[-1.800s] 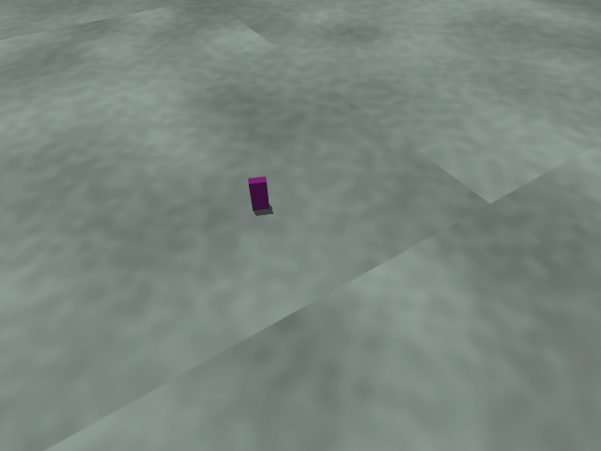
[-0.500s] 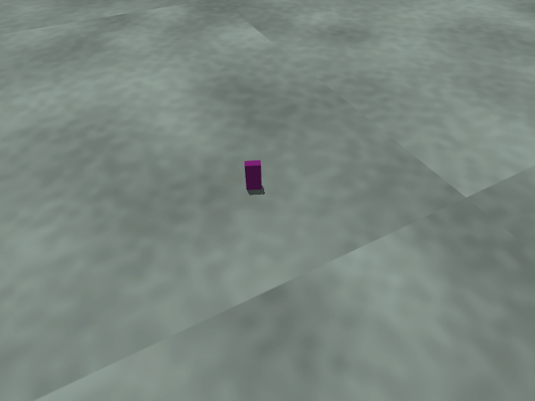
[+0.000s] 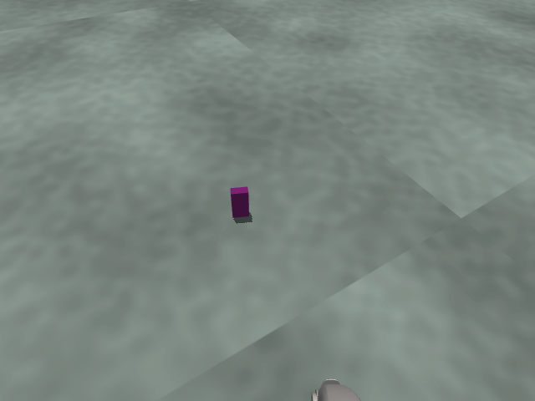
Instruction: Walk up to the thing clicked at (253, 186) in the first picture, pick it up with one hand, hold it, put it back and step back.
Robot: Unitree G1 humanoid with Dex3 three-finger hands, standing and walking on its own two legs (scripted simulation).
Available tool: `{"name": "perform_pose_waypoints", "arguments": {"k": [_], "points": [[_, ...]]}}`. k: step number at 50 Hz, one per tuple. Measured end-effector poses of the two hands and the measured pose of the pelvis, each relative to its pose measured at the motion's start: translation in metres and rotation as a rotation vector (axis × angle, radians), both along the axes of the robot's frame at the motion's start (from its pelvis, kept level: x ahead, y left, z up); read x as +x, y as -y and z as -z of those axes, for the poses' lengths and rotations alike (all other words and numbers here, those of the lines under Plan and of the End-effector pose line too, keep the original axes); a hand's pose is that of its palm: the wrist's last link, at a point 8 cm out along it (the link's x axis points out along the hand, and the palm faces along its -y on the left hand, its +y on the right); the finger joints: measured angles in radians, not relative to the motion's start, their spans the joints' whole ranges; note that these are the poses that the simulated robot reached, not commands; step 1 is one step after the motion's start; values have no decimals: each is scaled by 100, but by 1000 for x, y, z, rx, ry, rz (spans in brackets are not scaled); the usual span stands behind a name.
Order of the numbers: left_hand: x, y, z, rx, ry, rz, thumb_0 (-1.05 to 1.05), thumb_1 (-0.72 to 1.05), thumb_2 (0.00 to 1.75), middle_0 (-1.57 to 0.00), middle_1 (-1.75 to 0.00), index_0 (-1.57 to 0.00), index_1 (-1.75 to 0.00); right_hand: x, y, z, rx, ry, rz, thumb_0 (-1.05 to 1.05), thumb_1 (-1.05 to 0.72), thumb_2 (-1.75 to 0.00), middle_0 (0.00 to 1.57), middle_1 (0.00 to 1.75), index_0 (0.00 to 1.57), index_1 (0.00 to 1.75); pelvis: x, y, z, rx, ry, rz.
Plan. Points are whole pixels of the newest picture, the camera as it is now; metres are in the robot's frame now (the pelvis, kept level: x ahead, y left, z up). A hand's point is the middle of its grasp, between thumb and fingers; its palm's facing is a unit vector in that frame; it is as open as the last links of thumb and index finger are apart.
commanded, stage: walk up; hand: left
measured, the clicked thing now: (240, 202) +1.08 +0.13 -0.69
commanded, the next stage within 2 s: none
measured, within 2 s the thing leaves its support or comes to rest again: neither
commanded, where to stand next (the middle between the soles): +0.74 -0.07 m, yaw +1 degrees
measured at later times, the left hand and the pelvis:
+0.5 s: hand (147, 328) +0.28 +0.24 -0.14, palm faces -0.02 -0.94 -0.35, open 7.4 cm; pelvis +0.23 -0.03 -0.01, yaw +1 degrees
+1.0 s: hand (184, 222) +0.53 +0.21 -0.14, palm faces -0.04 -0.91 -0.41, open 7.4 cm; pelvis +0.43 -0.07 -0.03, yaw +0 degrees
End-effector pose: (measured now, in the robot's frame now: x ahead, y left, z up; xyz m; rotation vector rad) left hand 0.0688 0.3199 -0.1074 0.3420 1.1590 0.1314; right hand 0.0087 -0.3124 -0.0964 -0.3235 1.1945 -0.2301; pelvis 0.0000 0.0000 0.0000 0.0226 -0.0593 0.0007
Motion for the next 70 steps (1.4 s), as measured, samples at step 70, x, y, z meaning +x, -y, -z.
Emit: {"name": "perform_pose_waypoints", "arguments": {"k": [70], "points": [[502, 49, 24, 31, -48, -78, 1, 90, 90, -20, -30, -20, -30, 644, 54, 6, -44, 140, -145, 0, -90, -90, 20, 30, 21, 30, 563, 48, 23, -20, -9, -23]]}}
